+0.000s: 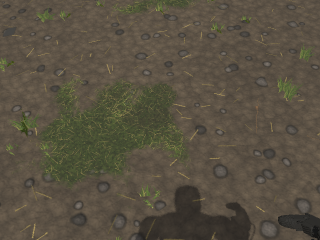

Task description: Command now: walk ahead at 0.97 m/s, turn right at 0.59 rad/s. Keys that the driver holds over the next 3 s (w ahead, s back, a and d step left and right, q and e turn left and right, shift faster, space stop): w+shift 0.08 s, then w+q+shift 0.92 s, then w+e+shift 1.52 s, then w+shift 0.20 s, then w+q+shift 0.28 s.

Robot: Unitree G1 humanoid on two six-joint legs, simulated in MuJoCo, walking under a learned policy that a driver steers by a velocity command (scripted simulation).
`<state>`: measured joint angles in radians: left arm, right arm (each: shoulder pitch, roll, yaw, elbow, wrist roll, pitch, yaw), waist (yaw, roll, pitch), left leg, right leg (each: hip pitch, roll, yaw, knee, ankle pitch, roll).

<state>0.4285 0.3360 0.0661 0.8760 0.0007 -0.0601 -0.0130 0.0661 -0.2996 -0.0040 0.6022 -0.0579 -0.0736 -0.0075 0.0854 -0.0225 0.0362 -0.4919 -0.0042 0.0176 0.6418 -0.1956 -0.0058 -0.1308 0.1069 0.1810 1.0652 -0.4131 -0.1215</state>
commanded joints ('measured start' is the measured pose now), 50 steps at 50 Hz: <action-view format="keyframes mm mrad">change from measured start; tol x32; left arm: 1 -122 74 -5 -118 36 -12 -18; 50 -426 -4 -75 -331 56 4 -6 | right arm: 1 263 -122 -70 55 1 3 -2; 18 468 1 -37 176 81 -32 20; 33 -62 -15 -15 34 36 60 110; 38 531 -184 -91 217 40 62 60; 50 279 -177 -101 160 53 -5 13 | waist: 1 -160 82 -109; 12 -54 78 90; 18 71 -280 -398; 32 -111 -1 108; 41 -226 154 -328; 50 -92 -23 88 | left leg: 1 561 329 -581 -387 -475 169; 13 188 204 -140 -603 375 177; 16 183 125 -80 9 658 129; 18 -171 -32 -111 712 -303 115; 19 -253 -5 -123 777 -186 125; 36 180 -81 195 108 167 200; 39 716 -30 -71 -22 -28 294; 41 966 272 -845 -329 -207 543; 50 84 -23 -381 -476 143 325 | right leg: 1 -568 -121 -59 245 154 -2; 8 -677 -196 -93 -77 201 58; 16 298 -83 -217 -450 232 57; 19 403 -555 627 -853 -480 9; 32 42 -285 -443 -970 765 94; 37 128 -358 -434 -351 1534 105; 40 -661 -53 -252 687 -98 162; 50 -403 -227 -170 -187 305 207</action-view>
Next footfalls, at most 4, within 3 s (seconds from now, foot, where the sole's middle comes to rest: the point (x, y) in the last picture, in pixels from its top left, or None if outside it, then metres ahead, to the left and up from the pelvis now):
0.34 right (215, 229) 0.50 -0.14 -0.75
0.78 left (163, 142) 0.89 0.10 -0.75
1.20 right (150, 77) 1.34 0.21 -0.75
1.62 left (95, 47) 1.57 0.58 -0.75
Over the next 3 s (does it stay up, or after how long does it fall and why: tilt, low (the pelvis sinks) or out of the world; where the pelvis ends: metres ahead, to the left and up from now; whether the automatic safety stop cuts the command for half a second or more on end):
stays up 2.63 0.24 0.01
